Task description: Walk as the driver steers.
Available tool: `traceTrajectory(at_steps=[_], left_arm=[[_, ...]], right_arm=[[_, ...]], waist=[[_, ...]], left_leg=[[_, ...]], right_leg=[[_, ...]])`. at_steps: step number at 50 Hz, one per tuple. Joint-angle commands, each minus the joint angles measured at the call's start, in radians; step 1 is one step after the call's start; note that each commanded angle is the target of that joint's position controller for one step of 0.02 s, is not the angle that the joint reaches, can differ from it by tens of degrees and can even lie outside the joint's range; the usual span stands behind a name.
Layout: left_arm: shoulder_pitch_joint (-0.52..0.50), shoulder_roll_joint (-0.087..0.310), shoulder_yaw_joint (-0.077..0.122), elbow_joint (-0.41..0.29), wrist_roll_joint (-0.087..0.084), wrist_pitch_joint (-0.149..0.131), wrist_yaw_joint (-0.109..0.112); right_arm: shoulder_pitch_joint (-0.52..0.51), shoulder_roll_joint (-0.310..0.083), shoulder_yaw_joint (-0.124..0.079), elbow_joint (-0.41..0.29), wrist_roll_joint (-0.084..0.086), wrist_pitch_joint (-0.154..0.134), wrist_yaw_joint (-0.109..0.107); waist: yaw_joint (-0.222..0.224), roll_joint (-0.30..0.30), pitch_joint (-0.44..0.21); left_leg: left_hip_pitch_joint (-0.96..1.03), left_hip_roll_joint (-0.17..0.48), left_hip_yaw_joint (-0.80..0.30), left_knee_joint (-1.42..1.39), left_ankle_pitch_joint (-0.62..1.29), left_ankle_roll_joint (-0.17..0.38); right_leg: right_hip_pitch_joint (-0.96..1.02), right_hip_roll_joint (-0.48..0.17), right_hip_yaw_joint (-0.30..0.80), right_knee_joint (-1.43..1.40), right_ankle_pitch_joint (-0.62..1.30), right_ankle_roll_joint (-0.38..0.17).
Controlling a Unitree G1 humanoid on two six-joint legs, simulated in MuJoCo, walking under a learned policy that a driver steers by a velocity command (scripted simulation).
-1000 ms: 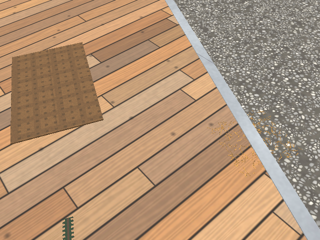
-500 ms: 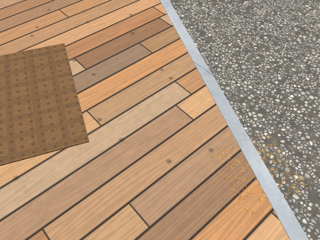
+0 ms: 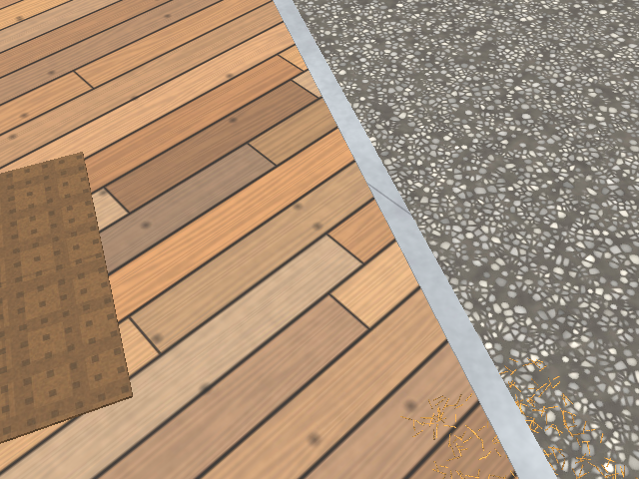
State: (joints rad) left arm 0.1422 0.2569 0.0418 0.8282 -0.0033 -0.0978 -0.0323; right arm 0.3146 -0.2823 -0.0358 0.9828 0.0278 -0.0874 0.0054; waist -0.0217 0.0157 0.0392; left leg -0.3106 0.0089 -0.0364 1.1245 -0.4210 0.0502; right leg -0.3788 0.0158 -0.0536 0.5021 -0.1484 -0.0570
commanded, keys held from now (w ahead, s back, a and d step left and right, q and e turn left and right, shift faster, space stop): w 0.72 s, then w+q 0.28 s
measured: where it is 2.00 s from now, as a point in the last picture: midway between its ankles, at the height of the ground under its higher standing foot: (246, 248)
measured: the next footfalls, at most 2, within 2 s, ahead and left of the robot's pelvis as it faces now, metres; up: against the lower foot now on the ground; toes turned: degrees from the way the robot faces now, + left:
left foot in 0.44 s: +0.42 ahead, +0.15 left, +0.00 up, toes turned +2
right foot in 0.96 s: +0.73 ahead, -0.08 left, +0.00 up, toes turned +5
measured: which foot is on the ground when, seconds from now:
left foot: up 0.00-0.42, down 0.44-0.98, up 1.00-1.00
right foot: down 0.00-0.46, up 0.48-0.94, down 0.96-1.00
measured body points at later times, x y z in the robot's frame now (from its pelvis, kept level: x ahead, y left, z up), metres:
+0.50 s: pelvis +0.28 +0.05 -0.01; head +0.32 +0.06 +0.44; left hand +0.27 +0.32 -0.15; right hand +0.47 -0.20 -0.11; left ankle +0.38 +0.14 -0.73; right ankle +0.10 -0.09 -0.67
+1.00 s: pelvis +0.56 +0.02 -0.01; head +0.60 +0.02 +0.44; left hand +0.77 +0.28 -0.09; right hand +0.54 -0.26 -0.15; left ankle +0.38 +0.14 -0.72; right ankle +0.69 -0.08 -0.74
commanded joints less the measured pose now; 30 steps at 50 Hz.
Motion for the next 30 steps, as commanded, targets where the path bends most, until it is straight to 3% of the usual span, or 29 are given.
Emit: traceTrajectory(at_steps=[1,3,6,11,16,19,20,21,22,23,24,25,26,27,28,30], left_arm=[[0.076,0.110,0.026,-0.024,0.016,-0.011,0.001],[0.086,0.107,0.026,-0.009,0.009,-0.018,-0.001],[0.127,0.140,0.036,0.017,0.006,-0.018,0.011],[0.192,0.155,0.038,0.054,-0.003,-0.003,0.031],[0.269,0.166,0.045,0.107,-0.013,0.017,0.038],[0.251,0.182,0.054,0.113,-0.016,0.033,0.045],[0.232,0.190,0.056,0.108,-0.015,0.038,0.046],[0.219,0.177,0.051,0.104,-0.012,0.045,0.047],[0.227,0.146,0.035,0.086,0.001,0.047,0.049],[0.343,0.028,-0.001,0.070,0.009,0.027,0.037],[0.318,0.060,0.002,0.084,-0.007,0.000,0.033],[0.226,0.146,0.026,0.057,-0.039,-0.018,0.028],[0.165,0.154,0.027,0.041,-0.044,-0.025,0.031],[0.133,0.148,0.032,0.038,-0.031,-0.022,0.038],[0.143,0.138,0.038,0.042,-0.020,-0.010,0.043],[0.176,0.089,0.033,0.051,-0.013,0.014,0.043]], right_arm=[[-0.032,-0.105,-0.029,-0.072,-0.006,-0.019,-0.005],[-0.013,-0.064,-0.025,-0.065,-0.010,0.003,-0.006],[-0.099,-0.059,-0.025,-0.100,-0.022,0.017,-0.010],[-0.272,-0.034,-0.015,-0.152,-0.021,0.003,0.003],[-0.395,-0.045,-0.010,-0.201,-0.010,-0.008,0.026],[-0.366,-0.078,-0.021,-0.206,-0.008,-0.016,0.039],[-0.303,-0.099,-0.033,-0.191,-0.009,-0.018,0.038],[-0.164,-0.134,-0.055,-0.147,-0.011,-0.017,0.033],[0.018,-0.193,-0.078,-0.099,-0.020,-0.014,0.024],[0.131,-0.292,-0.103,-0.076,-0.031,-0.006,0.018],[0.130,-0.213,-0.078,-0.073,-0.018,-0.005,0.022],[0.042,-0.164,-0.061,-0.086,-0.013,-0.009,0.021],[-0.043,-0.129,-0.051,-0.107,-0.017,-0.011,0.020],[-0.104,-0.096,-0.041,-0.116,-0.024,-0.013,0.023],[-0.133,-0.069,-0.033,-0.118,-0.034,-0.017,0.025],[-0.131,-0.073,-0.034,-0.105,-0.036,-0.022,0.027]], waist=[[0.031,-0.077,-0.084],[0.009,-0.080,-0.072],[0.016,-0.062,-0.024],[0.065,-0.071,0.018],[0.091,-0.071,0.051],[0.051,-0.089,0.019],[0.012,-0.104,-0.022],[-0.057,-0.095,-0.103],[-0.121,-0.042,-0.238],[-0.082,0.196,-0.374],[-0.099,0.210,-0.414],[-0.087,0.154,-0.255],[-0.058,0.091,-0.163],[-0.029,0.049,-0.092],[0.005,0.066,-0.067],[0.034,0.078,-0.058]], left_leg=[[-0.306,0.125,-0.046,0.039,0.132,0.002],[-0.272,0.133,-0.033,-0.015,0.159,-0.014],[-0.355,0.143,-0.023,-0.149,0.261,-0.043],[-0.324,0.103,0.021,-0.462,0.510,-0.054],[-0.344,0.077,0.019,-0.592,0.490,-0.026],[-0.276,0.053,0.031,-0.626,0.383,0.012],[-0.174,0.023,0.059,-0.634,0.355,0.028],[0.014,-0.009,0.087,-0.651,0.363,0.053],[0.309,0.086,-0.017,-0.610,0.375,0.103],[0.695,0.337,-0.476,-0.665,0.226,0.272],[0.725,0.380,-0.706,-0.815,0.108,0.299],[0.599,0.345,-0.565,-0.834,0.075,0.241],[0.450,0.307,-0.428,-0.855,0.129,0.205],[0.310,0.267,-0.330,-0.891,0.209,0.186],[0.219,0.231,-0.261,-0.922,0.269,0.167],[0.134,0.207,-0.193,-0.971,0.338,0.175]], right_leg=[[0.315,-0.266,0.344,-0.298,0.108,-0.161],[0.264,-0.245,0.279,-0.341,0.171,-0.172],[0.255,-0.242,0.217,-0.382,0.227,-0.184],[0.256,-0.191,0.111,-0.409,0.188,-0.142],[0.403,-0.253,0.114,-0.363,0.204,-0.134],[0.485,-0.286,0.120,-0.278,0.353,-0.110],[0.486,-0.275,0.107,-0.202,0.507,-0.098],[0.451,-0.228,0.071,-0.041,0.620,-0.074],[0.285,-0.175,0.035,0.214,0.479,-0.042],[-0.138,0.002,0.006,0.612,-0.002,0.039],[-0.286,0.038,0.153,0.767,-0.437,0.034],[-0.378,-0.026,0.172,0.822,-0.389,0.013],[-0.367,-0.085,0.142,0.782,-0.289,0.003],[-0.328,-0.123,0.123,0.714,-0.213,0.008],[-0.262,-0.154,0.128,0.660,-0.161,0.011],[-0.192,-0.167,0.119,0.611,-0.119,0.025]])
Keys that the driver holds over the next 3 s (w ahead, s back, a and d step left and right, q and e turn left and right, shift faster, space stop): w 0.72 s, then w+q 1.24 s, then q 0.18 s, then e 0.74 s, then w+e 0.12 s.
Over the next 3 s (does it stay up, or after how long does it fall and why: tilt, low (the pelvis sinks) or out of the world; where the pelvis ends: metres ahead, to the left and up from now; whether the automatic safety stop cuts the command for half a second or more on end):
stays up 1.21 0.30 0.01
